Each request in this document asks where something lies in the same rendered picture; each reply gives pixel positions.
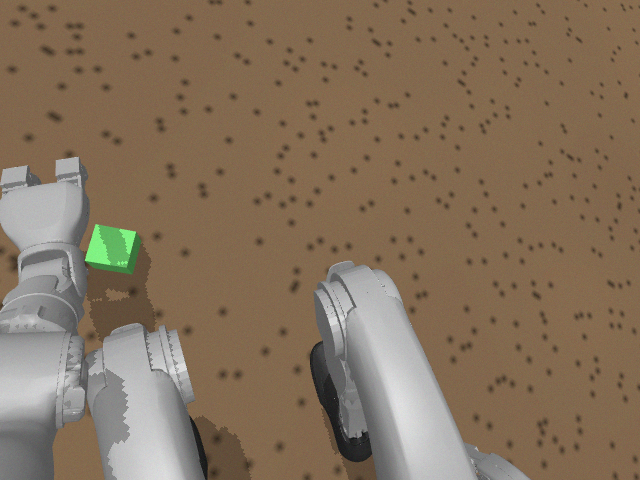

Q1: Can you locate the left robot foot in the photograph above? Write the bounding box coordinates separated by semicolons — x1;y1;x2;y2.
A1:
189;416;208;480

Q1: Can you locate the cube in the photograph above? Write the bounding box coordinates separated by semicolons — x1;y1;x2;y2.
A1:
85;224;141;274

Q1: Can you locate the left robot arm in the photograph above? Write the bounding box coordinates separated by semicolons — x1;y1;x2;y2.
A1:
0;242;89;480

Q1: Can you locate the right robot hand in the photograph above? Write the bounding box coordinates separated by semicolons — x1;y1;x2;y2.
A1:
464;442;531;480

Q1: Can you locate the left robot hand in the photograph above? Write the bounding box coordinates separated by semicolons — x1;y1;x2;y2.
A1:
0;157;90;276

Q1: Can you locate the right robot foot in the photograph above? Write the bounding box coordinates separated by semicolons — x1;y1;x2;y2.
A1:
310;341;372;462

